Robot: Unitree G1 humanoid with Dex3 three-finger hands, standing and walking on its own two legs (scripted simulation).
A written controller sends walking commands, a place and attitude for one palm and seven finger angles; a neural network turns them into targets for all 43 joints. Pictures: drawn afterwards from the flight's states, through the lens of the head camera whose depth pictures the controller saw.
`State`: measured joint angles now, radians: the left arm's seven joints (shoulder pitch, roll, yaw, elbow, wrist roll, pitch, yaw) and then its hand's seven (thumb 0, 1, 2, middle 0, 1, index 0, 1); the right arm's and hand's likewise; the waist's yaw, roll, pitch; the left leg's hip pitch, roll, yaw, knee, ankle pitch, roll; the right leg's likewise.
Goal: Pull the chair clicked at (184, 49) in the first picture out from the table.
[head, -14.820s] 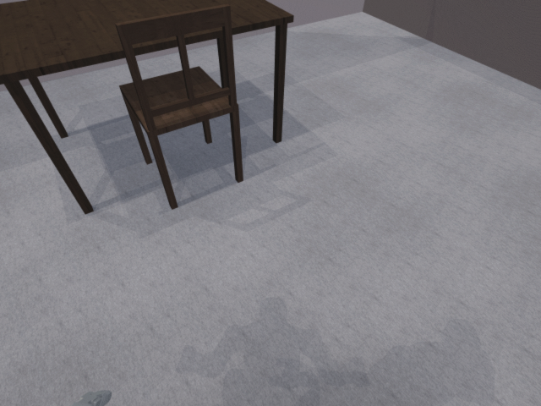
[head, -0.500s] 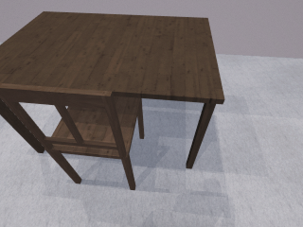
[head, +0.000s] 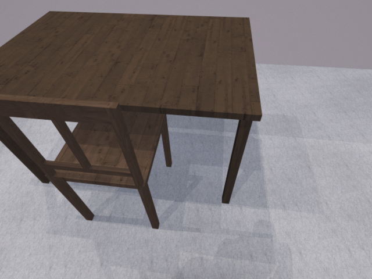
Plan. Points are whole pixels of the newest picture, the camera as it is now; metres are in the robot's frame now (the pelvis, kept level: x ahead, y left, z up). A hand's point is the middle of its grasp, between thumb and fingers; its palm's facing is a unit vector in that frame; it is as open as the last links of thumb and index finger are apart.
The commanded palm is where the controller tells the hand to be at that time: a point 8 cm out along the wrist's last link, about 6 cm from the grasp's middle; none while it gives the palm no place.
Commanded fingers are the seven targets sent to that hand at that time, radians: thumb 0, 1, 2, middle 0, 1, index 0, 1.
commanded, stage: come to a stop and stand still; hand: left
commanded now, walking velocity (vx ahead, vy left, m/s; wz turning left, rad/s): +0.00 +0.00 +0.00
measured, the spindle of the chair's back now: (73, 145) +0.50 +0.40 -0.08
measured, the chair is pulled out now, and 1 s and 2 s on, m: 0.00 0.00 0.00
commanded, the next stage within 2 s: look again from close up in 0.26 s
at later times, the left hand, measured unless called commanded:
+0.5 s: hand out of the picture +0.00 +0.19 -0.16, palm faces +0.00 -0.97 -0.23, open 7.4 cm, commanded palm none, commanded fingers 0.00 0.90 0.90 -0.20 -0.30 -0.20 -0.30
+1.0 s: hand out of the picture +0.03 +0.19 -0.16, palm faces +0.00 -0.98 -0.21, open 7.4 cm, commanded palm none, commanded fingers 0.00 0.90 0.90 -0.20 -0.30 -0.20 -0.30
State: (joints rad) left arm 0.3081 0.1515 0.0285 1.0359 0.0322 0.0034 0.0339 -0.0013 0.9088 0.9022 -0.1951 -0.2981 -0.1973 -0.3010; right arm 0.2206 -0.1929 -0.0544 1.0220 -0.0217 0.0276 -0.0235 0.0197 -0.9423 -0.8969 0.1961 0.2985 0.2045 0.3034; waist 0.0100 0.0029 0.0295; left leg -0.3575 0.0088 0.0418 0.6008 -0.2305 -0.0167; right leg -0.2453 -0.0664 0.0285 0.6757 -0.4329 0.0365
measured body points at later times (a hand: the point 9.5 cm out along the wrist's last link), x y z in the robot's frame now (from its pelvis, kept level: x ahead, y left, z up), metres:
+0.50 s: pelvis -0.01 +0.01 +0.01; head +0.01 +0.00 +0.46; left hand +0.00 +0.24 -0.14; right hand +0.02 -0.22 -0.15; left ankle +0.05 +0.13 -0.72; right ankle -0.04 -0.14 -0.72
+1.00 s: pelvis +0.01 +0.00 +0.01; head +0.02 +0.01 +0.46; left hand +0.03 +0.24 -0.15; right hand +0.05 -0.24 -0.14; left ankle +0.05 +0.13 -0.72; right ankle -0.04 -0.14 -0.72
